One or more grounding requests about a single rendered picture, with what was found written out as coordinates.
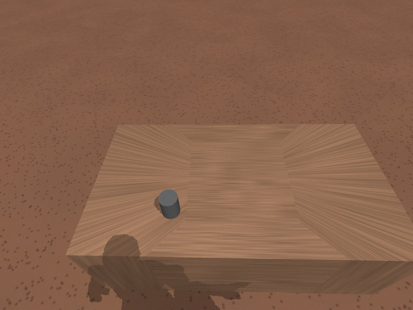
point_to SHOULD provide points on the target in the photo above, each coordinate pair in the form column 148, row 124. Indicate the can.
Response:
column 169, row 204

